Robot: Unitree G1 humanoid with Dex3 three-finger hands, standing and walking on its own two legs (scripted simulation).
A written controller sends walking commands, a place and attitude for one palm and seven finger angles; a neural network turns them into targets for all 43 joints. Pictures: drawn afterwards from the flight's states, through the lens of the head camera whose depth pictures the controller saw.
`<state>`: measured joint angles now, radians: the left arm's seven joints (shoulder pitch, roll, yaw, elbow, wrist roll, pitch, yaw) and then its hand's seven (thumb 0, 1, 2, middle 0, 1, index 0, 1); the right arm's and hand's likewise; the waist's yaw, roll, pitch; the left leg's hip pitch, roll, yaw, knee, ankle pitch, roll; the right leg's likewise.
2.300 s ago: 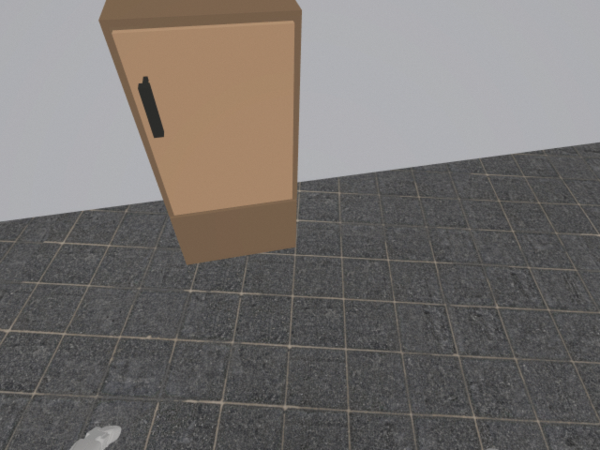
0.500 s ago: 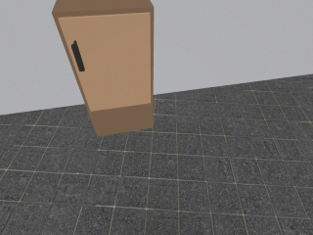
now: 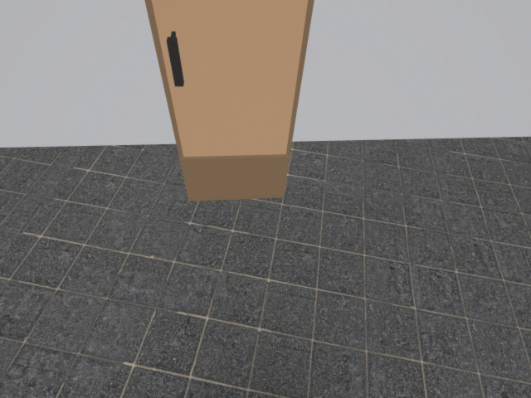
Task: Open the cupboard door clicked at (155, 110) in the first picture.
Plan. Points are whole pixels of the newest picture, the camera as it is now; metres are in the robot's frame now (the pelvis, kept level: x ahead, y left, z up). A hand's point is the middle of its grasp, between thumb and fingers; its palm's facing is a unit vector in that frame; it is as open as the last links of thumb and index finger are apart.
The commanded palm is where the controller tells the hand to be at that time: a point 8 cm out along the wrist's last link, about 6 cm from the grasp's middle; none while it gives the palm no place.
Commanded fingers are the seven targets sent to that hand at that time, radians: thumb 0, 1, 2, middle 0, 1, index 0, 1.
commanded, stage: turn to face it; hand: left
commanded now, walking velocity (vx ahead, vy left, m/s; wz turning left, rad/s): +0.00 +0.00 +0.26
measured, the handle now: (176, 59) +0.97 +0.31 -0.03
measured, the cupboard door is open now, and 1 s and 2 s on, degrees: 0 0 0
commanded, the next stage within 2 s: take the last steps up to it in 0.04 s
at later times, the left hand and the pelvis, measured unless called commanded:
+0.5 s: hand out of the picture -0.08 +0.13 -0.15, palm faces +0.22 -0.96 -0.20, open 7.3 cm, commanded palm none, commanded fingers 0.00 0.90 0.90 -0.20 -0.30 -0.20 -0.30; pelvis +0.00 -0.03 +0.01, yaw +8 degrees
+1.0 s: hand (112, 393) +0.15 +0.26 -0.17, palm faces +0.16 -0.97 -0.16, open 7.3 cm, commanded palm none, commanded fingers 0.00 0.90 0.90 -0.20 -0.30 -0.20 -0.30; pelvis +0.13 +0.07 +0.01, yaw +5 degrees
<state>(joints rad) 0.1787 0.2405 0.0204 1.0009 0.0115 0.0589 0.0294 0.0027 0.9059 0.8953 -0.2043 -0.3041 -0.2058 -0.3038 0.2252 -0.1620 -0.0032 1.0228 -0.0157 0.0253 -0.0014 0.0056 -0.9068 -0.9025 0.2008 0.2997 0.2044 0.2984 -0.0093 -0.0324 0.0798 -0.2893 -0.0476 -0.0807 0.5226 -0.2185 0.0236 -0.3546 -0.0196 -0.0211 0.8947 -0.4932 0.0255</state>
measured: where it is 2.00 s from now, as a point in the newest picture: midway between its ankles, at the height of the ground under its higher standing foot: (248, 323)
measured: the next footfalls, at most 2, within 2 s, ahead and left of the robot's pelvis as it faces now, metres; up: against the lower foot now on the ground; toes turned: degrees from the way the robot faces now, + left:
right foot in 0.20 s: +0.00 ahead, -0.14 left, +0.00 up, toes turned +3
left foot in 0.68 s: +0.10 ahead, +0.16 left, +0.00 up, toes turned +16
